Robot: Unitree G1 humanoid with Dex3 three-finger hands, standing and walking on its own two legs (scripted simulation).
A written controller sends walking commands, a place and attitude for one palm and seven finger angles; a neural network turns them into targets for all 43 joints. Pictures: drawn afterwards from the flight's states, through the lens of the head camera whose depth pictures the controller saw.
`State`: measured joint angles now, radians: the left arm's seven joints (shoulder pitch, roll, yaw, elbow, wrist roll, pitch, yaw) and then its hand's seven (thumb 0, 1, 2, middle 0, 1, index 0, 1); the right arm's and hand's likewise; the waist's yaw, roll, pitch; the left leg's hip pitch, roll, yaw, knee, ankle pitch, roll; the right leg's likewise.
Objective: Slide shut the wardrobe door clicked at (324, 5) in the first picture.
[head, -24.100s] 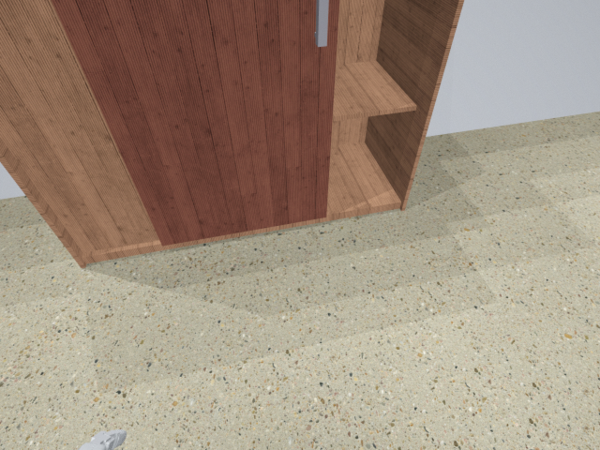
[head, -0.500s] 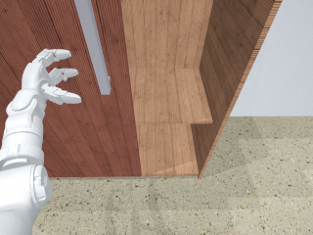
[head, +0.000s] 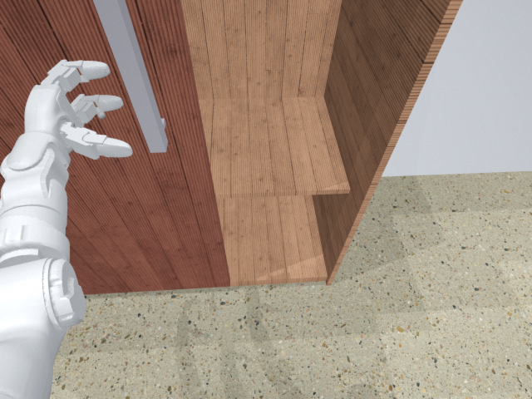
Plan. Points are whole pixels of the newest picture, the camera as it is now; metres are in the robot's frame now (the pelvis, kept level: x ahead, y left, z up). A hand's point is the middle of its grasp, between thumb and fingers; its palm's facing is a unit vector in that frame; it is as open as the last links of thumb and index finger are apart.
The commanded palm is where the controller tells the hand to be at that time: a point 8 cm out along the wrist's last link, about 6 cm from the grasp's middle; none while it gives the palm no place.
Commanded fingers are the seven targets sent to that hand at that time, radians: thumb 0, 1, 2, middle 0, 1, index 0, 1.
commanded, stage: move the hooked fingers beside the handle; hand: left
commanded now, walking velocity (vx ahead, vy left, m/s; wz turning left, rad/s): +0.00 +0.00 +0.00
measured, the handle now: (137, 65) +0.54 +0.16 +0.21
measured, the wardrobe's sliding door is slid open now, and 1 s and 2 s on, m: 0.38 0.38 0.38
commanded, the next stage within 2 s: feel for the door with the fingertips in 0.76 s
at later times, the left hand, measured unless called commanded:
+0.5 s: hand (87, 121) +0.45 +0.22 +0.19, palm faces +0.03 -1.00 -0.01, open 14.0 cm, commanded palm +0.44 +0.27 +0.18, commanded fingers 0.00 -0.50 0.30 -0.30 -1.20 -0.30 -1.20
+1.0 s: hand (87, 118) +0.46 +0.22 +0.19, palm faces +0.00 -1.00 -0.01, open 14.0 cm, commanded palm +0.44 +0.26 +0.18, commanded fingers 0.00 -0.50 0.30 -0.30 -1.20 -0.30 -1.20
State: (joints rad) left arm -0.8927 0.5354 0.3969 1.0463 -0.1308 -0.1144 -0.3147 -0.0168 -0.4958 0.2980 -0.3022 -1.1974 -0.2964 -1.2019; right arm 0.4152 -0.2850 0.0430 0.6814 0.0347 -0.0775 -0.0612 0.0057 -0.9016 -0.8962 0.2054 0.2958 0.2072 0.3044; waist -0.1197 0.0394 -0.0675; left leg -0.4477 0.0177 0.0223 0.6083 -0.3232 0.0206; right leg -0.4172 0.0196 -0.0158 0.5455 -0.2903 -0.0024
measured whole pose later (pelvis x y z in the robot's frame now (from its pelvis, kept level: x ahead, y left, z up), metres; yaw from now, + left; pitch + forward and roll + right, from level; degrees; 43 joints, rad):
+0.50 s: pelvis +0.01 -0.01 +0.00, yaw +1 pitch +7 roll -2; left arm -0.82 0.50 0.35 0.92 -0.16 -0.03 -0.32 -0.02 -0.50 0.30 -0.30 -1.20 -0.30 -1.20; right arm 0.33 -0.29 0.04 0.65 0.05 -0.07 -0.07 0.01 -0.90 -0.90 0.20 0.30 0.21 0.30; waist -0.08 0.04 -0.07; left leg -0.40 0.02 0.00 0.60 -0.33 0.01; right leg -0.35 0.02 -0.04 0.52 -0.30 -0.01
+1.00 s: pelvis +0.00 +0.00 +0.00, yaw +1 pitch +8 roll -2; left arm -0.82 0.53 0.37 0.96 -0.17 -0.07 -0.34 -0.02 -0.50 0.30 -0.30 -1.20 -0.30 -1.20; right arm 0.43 -0.29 0.04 0.69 0.05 -0.07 -0.07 0.01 -0.90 -0.90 0.21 0.30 0.21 0.30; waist -0.10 0.04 -0.08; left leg -0.40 0.02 0.01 0.59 -0.33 0.02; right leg -0.36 0.02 -0.03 0.52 -0.29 -0.01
